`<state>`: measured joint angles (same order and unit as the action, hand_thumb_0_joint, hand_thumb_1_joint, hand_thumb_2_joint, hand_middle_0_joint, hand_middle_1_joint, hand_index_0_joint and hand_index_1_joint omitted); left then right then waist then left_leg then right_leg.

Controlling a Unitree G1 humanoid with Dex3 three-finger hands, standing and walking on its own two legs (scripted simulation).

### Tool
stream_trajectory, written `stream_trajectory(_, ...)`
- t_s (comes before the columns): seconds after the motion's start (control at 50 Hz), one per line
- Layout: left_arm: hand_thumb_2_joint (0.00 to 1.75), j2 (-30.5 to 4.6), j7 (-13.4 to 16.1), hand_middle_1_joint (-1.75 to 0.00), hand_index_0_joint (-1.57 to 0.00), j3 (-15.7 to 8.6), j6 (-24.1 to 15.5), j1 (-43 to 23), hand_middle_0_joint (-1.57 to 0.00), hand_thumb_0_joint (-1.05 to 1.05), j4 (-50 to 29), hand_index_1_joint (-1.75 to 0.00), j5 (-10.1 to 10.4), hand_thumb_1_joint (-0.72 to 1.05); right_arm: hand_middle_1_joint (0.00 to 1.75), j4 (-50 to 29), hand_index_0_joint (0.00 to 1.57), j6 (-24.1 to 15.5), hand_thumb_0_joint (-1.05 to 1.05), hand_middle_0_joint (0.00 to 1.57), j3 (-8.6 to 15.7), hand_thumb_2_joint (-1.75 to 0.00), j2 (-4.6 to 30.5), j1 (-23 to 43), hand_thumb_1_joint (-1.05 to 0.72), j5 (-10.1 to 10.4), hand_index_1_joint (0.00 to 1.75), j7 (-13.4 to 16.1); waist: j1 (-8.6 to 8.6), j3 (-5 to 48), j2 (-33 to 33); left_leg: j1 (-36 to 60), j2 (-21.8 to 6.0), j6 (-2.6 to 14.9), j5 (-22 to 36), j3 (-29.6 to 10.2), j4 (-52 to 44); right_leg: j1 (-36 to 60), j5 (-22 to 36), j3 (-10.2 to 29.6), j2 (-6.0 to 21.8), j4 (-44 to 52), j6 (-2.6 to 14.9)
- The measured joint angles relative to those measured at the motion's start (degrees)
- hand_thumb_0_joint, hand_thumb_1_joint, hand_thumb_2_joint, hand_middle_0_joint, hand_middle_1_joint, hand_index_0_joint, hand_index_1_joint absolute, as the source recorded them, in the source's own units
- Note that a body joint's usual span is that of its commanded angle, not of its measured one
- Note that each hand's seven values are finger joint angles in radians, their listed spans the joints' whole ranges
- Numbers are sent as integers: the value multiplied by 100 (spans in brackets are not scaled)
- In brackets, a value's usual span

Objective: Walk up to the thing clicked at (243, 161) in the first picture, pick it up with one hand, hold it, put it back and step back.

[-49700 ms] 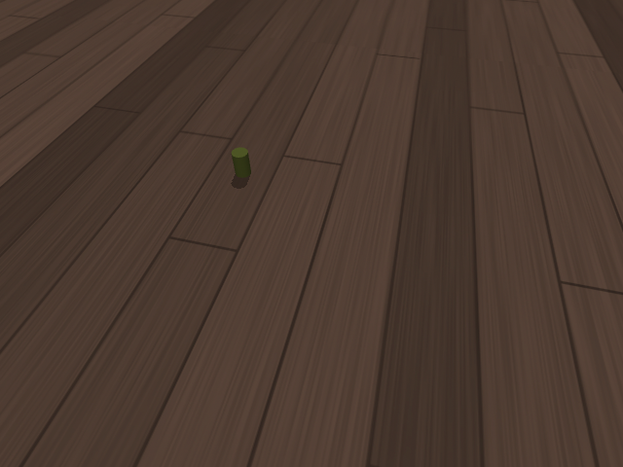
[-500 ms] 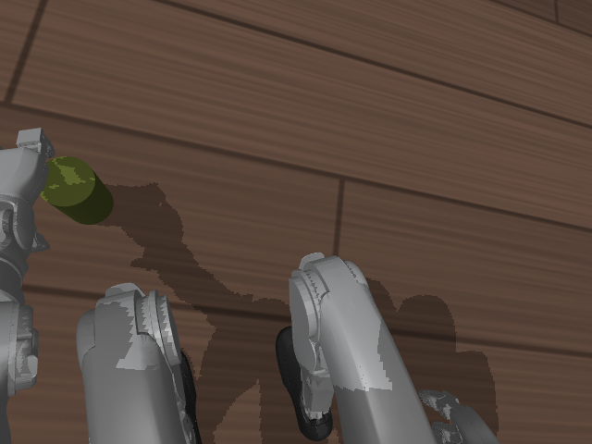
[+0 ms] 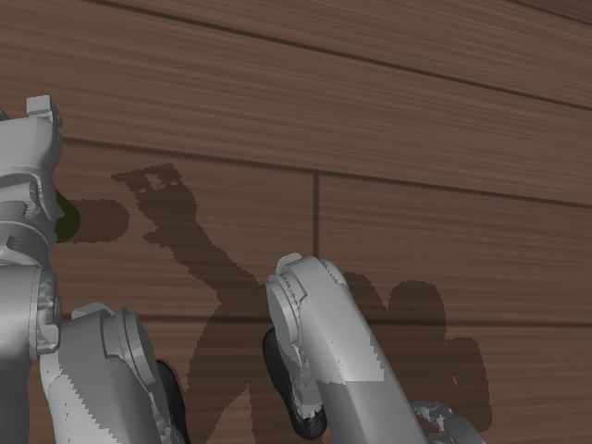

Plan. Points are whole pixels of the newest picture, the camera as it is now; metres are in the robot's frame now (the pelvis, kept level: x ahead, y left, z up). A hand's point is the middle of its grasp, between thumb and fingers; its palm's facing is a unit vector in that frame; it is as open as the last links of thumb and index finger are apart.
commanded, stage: close in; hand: left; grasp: from above
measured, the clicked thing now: (41, 212) +0.49 +0.27 -0.27
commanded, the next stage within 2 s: rest palm in 0.14 s
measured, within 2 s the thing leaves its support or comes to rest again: neither
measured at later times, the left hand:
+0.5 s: hand (37, 214) +0.47 +0.26 -0.21, palm faces -0.44 -0.09 -0.89, open 13.7 cm
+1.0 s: hand (36, 213) +0.48 +0.27 -0.23, palm faces -0.45 -0.12 -0.89, open 13.2 cm
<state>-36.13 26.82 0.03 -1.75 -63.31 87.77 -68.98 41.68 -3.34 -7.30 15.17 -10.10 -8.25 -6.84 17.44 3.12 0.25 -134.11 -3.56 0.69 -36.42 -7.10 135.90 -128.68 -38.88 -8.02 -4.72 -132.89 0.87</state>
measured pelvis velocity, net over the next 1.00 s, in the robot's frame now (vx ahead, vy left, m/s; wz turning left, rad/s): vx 0.01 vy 0.00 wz -0.05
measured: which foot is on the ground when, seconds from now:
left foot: down 0.00-1.00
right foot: down 0.00-1.00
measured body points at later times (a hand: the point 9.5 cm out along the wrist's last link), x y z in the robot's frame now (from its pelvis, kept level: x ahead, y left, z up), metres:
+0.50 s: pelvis +0.01 +0.00 -0.02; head +0.26 +0.08 +0.35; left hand +0.49 +0.26 -0.16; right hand +0.05 -0.26 -0.11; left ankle +0.09 +0.13 -0.30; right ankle +0.10 -0.10 -0.30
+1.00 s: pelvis +0.01 +0.00 -0.02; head +0.27 +0.09 +0.33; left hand +0.50 +0.27 -0.18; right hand +0.03 -0.24 -0.11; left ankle +0.09 +0.13 -0.30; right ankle +0.10 -0.10 -0.30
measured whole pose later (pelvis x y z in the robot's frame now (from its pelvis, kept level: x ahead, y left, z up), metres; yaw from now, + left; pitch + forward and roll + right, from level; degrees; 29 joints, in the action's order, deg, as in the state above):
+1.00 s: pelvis +0.01 +0.00 -0.02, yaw -3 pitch +31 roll -10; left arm -46.2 30.1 -3.1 -7.5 -61.3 95.1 -68.0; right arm 40.2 -9.1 -12.4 16.1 -9.6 -11.5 -11.5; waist 19.2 -3.9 4.1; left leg -135.9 -3.5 0.8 -38.5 -10.5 142.5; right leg -129.0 -40.0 -11.0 -5.5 -137.0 0.3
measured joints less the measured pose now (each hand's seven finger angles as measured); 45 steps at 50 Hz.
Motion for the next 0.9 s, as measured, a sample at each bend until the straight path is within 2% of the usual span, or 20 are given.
stream_trajectory(0.08, 102, -59, -191, -112, -11, -11, 229, -33, -9, 0, 254, -111, 269, -49, 30, -19, 20, 15, 0, 20, -59, -90, 24, -49, -91, 47, 30, -40, 7, -38, -95, 34, -45, 13, 0, 30, -37, -13, 37, 31, -38, 29, -11)
stream_trajectory(0.16, 100, -206, -546, -110, -11, -93, 145, 87, -9, 0, 283, -108, 514, -49, 30, -56, 20, -11, 0, 20, -109, -90, 31, -87, -91, 55, 30, -61, 0, -191, -73, 64, -40, 11, 22, 37, -10, 7, 51, 36, -32, -14, -10)
stream_trajectory(0.2, 98, -296, -697, -110, -11, -106, 12, 153, -8, 0, 237, -108, 535, -49, 30, -77, 20, -30, 0, 20, -131, -90, 32, -109, -91, 43, 30, -54, -18, -280, -12, 63, -21, -1, 31, 27, 31, 16, 44, 24, -16, -61, -1)
stream_trajectory(0.28, 96, -432, -783, -109, -11, -70, -339, 315, -8, 0, -4, -107, 405, -49, 30, -59, 21, -65, 0, 20, -129, -90, 36, -152, -91, 17, 30, -13, -93, -372, 122, -19, 34, -40, 29, -28, 146, -18, 4, -31, 27, -167, 31)
stream_trajectory(0.36, 96, -457, -553, -108, -10, 62, -628, 431, -8, 0, -198, -105, 180, -49, 30, 2, 20, -77, 0, 20, -104, -90, 40, -125, -91, -24, 30, 3, -165, -385, 227, -97, 80, -57, -21, -81, 259, -40, -78, -84, 59, -258, 42)
stream_trajectory(0.42, 97, -439, -284, -107, -10, 100, -690, 437, -8, 0, -159, -105, 58, -49, 30, 10, 20, -129, 0, 20, -94, -90, 45, -45, -91, -82, 30, -25, -166, -381, 277, -133, 95, -56, -66, -113, 316, -45, -129, -113, 64, -289, 37)
stream_trajectory(0.56, 106, -477, 248, -109, -11, -71, -546, 239, -11, 0, 319, -108, -86, -46, 30, -91, 20, -325, 0, 20, -187, -90, 84, 207, -91, -236, 30, -197, -17, -451, 345, -166, 71, -35, -128, -188, 425, -53, -146, -173, 24, -326, 6)
stream_trajectory(0.64, 108, -553, 362, -111, -12, -214, -440, 164, -12, 0, 482, -110, -62, -44, 30, -150, 20, -409, 0, 20, -253, -90, 99, 270, -91, -291, 30, -286, 60, -542, 353, -192, 44, -17, -129, -221, 491, -81, -111, -199, -8, -355, -15)
stream_trajectory(0.82, 106, -768, 387, -113, -13, -375, -428, 174, -11, 0, 629, -111, 77, -42, 30, -150, 20, -487, 0, 20, -442, -90, 81, 183, -91, -313, 30, -420, 137, -663, 352, -200, -3, 3, -155, -284, 594, -99, -72, -247, -65, -398, -43)
stream_trajectory(0.9, 105, -864, 349, -113, -12, -299, -472, 189, -10, 0, 688, -111, 100, -42, 30, -137, 20, -512, 0, 20, -491, -90, 68, 110, -91, -306, 30, -437, 152, -663, 359, -200, -7, 5, -179, -310, 622, -89, -82, -268, -76, -403, -48)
